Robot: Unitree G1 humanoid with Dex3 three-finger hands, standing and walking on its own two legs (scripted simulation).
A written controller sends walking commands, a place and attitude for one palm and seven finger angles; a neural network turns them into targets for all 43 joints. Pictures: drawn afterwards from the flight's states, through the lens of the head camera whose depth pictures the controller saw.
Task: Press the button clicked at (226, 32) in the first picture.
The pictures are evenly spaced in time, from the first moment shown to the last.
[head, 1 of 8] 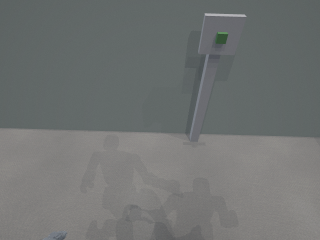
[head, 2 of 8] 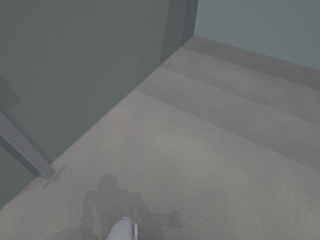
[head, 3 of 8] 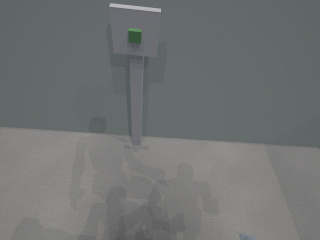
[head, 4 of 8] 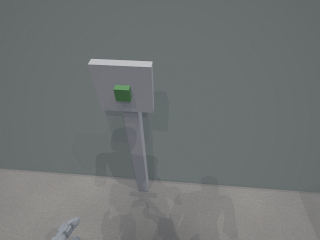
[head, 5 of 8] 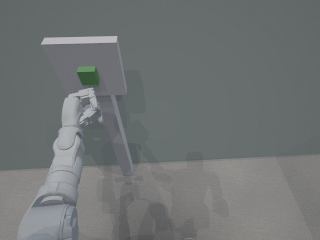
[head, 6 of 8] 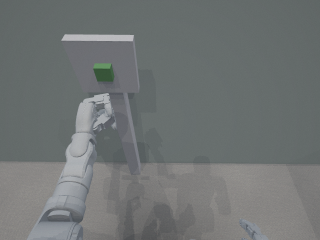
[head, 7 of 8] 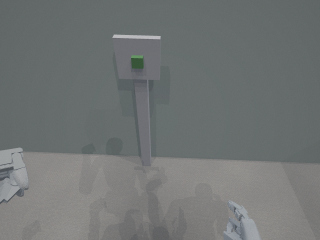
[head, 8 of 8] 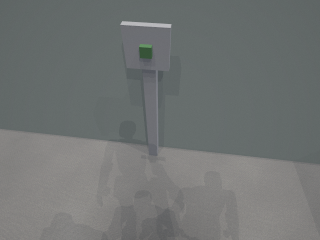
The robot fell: no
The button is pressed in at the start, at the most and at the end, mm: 0 7 0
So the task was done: yes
